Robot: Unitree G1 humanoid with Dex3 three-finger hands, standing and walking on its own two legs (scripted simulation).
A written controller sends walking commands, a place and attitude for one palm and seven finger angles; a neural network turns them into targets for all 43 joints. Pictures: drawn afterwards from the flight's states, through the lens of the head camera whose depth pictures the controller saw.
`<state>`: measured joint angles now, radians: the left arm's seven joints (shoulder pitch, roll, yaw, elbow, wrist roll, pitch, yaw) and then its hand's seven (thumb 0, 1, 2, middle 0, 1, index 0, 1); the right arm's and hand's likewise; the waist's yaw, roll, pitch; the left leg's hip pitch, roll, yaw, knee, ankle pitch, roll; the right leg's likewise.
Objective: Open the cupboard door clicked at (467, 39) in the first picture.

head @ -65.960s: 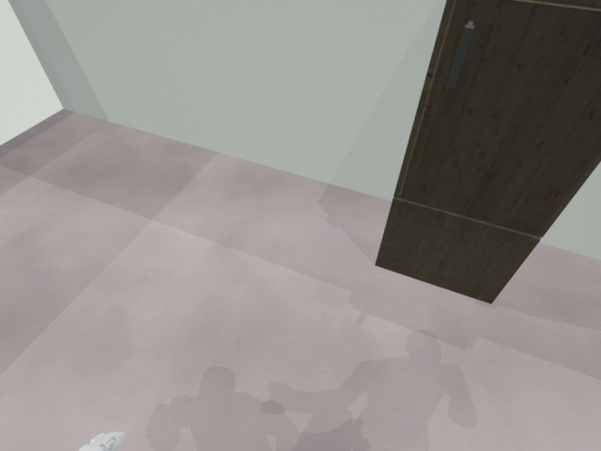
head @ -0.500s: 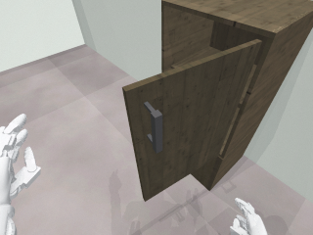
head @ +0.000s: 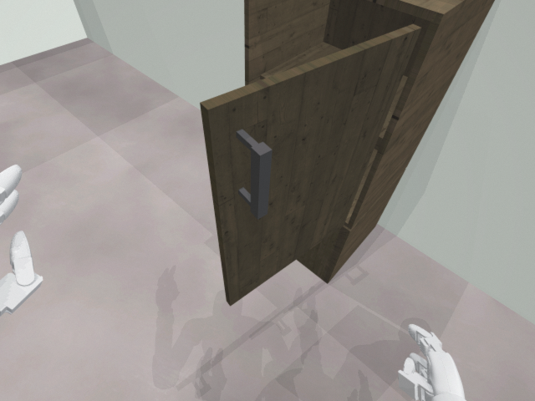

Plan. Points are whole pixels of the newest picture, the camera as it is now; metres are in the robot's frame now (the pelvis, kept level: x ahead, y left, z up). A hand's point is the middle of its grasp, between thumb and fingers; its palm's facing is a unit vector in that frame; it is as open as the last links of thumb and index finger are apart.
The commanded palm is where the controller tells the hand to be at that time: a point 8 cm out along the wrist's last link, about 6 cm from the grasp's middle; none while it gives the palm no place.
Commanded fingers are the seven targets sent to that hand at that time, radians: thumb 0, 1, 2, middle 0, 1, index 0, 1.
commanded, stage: step back with the hand held close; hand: left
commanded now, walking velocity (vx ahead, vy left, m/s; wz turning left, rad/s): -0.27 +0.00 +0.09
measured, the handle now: (251, 176) +0.39 +0.06 +0.14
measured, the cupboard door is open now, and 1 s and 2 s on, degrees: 80 80 80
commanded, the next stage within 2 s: stop stepping back and stand still in 0.42 s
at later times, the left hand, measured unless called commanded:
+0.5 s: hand out of the picture +0.04 +0.32 +0.16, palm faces +0.56 -0.74 -0.37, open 7.4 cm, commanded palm -0.04 +0.34 +0.18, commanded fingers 0.00 0.90 0.90 -0.20 -0.30 -0.20 -0.30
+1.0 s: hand out of the picture -0.06 +0.28 +0.17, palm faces +0.48 -0.77 -0.43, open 7.4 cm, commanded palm -0.09 +0.30 +0.18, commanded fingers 0.00 0.90 0.90 -0.20 -0.30 -0.20 -0.30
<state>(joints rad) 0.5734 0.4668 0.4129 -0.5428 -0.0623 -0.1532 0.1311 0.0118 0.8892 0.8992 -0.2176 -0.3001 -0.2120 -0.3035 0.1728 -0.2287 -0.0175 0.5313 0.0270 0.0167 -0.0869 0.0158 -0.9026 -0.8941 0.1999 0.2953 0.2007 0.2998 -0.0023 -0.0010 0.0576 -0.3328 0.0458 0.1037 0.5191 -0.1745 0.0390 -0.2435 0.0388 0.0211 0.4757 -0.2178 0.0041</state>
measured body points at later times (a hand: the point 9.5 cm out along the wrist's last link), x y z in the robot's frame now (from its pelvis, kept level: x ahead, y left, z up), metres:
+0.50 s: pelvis -0.15 +0.03 -0.02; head -0.13 +0.06 +0.43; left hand +0.01 +0.35 +0.18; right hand +0.05 -0.19 -0.09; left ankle -0.07 +0.13 -0.74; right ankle -0.03 -0.11 -0.70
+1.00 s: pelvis -0.25 +0.01 +0.00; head -0.28 +0.01 +0.44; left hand -0.09 +0.32 +0.19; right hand -0.14 -0.25 -0.10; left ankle -0.18 +0.11 -0.71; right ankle -0.38 -0.06 -0.74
